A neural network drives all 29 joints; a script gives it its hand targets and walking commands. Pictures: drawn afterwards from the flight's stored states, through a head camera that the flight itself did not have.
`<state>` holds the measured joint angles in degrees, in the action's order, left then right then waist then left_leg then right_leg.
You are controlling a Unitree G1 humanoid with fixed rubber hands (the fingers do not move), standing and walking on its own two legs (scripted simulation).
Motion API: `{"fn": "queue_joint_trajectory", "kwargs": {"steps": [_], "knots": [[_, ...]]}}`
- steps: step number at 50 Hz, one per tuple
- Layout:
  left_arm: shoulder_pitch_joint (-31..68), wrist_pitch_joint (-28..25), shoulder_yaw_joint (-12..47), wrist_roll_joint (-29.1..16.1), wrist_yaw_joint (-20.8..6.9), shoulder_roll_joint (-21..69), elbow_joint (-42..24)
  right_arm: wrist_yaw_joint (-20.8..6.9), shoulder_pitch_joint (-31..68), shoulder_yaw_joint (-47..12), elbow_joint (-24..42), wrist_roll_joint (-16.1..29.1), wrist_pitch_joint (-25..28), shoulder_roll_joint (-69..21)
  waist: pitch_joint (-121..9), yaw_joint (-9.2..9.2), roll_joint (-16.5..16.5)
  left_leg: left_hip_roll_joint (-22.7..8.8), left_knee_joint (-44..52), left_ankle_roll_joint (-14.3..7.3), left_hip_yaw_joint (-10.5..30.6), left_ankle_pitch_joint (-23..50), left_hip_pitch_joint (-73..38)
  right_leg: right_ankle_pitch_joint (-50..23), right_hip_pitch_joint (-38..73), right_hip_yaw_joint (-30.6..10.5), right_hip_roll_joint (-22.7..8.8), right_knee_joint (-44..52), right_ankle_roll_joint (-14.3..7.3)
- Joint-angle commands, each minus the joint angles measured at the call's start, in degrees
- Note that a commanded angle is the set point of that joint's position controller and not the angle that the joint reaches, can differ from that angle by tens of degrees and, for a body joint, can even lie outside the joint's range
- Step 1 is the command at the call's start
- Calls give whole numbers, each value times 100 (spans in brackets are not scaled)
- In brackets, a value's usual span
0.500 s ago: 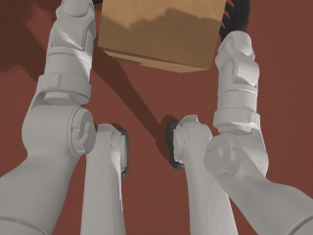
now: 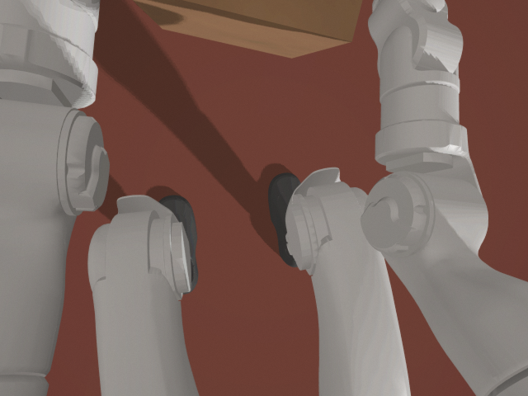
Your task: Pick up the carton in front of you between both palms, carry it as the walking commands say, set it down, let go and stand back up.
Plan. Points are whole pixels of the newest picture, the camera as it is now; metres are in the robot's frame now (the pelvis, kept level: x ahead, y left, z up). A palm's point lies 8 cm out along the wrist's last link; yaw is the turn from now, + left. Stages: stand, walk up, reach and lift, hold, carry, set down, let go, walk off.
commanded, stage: set down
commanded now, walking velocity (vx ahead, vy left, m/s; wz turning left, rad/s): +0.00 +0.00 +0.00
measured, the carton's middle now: out of the picture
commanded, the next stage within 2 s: none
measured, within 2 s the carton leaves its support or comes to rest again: rests again in 0.44 s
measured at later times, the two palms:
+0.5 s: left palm out of the picture +0.59 +0.12 -0.19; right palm out of the picture +0.53 -0.18 -0.18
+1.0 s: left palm out of the picture +0.58 +0.12 -0.20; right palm out of the picture +0.52 -0.19 -0.19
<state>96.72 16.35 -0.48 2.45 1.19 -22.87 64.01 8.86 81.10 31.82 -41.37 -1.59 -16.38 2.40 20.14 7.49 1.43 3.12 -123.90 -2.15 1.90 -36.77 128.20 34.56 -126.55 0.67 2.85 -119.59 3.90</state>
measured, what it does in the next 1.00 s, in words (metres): stands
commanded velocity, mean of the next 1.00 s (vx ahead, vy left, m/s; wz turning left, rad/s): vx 0.00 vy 0.00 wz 0.00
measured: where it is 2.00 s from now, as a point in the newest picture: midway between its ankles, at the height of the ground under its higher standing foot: (236, 247)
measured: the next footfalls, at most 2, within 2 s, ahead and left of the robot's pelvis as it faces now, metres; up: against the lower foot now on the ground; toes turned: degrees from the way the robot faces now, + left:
none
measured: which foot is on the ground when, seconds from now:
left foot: down 0.00-1.00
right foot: down 0.00-1.00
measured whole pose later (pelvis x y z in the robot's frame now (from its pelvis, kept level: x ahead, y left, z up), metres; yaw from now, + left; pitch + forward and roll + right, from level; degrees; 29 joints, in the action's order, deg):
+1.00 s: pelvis -0.01 +0.00 -0.03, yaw +0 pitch +32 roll -6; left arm 98.9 13.4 -8.6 10.5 -7.3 -22.1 66.1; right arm 1.2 86.5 36.8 -55.0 -4.0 -11.7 8.6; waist 29.9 6.1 3.8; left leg 2.8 -131.5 -2.7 2.1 -37.5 125.9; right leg 35.0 -123.9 0.5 4.7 -126.2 5.6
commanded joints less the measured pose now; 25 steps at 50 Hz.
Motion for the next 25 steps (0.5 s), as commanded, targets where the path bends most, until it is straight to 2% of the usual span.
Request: {"fn": "queue_joint_trajectory", "kwargs": {"steps": [1, 7, 13, 18, 25], "knots": [[2207, -270, 989, -557, -1323, 5274, -809, -1540, 3458, -2524, 325, 686, 88, -4485, -7418, 178, -1356, 309, 750, 56, 39, 3636, -4867, -2939, 2704, 520, 419, 514, -97], [2355, -392, 961, -642, -1374, 5153, -762, -1496, 3471, -2437, 262, 664, 165, -4435, -6981, 189, -1210, 317, 654, 37, -1, 3171, -4138, -2912, 2829, 441, 423, 381, -118], [2570, -481, 919, -687, -1376, 4743, -535, -1426, 3430, -2183, -61, 632, 197, -4281, -6395, 126, -1153, 292, 648, 30, -49, 2429, -3579, -2518, 2941, 390, 415, 307, -142], [2382, -439, 696, -519, -1420, 4479, -205, -1465, 3322, -1870, -412, 514, 172, -4138, -5610, 62, -1122, 247, 659, -3, -15, 1936, -3240, -2040, 2639, 350, 404, 294, -164], [1911, -350, 435, -236, -1491, 4298, 39, -1585, 3075, -1597, -817, 409, 176, -3966, -4640, -56, -947, 203, 639, -75, 100, 1756, -2983, -1715, 2192, 347, 397, 211, -189]]}}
